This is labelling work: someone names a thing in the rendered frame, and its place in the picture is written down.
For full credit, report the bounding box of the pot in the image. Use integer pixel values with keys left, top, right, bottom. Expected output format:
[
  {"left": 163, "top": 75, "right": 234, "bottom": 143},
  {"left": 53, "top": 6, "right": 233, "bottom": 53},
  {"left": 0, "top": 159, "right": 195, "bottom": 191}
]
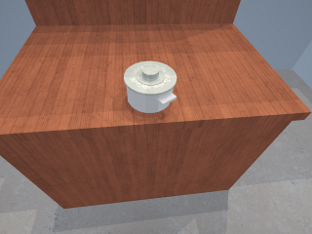
[{"left": 126, "top": 86, "right": 176, "bottom": 113}]

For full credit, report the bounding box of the lid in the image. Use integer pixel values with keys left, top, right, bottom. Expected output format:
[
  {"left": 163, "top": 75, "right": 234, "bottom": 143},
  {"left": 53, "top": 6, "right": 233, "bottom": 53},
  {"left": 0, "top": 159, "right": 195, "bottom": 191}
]
[{"left": 124, "top": 60, "right": 177, "bottom": 97}]

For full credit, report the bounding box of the table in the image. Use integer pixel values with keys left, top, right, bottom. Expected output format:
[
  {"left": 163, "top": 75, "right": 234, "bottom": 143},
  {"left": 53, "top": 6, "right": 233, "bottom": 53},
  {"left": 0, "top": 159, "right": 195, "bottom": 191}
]
[{"left": 0, "top": 0, "right": 311, "bottom": 209}]

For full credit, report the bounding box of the knob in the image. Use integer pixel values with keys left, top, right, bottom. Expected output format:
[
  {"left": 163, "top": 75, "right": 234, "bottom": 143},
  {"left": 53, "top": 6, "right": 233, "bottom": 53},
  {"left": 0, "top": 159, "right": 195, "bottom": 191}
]
[{"left": 141, "top": 64, "right": 159, "bottom": 79}]

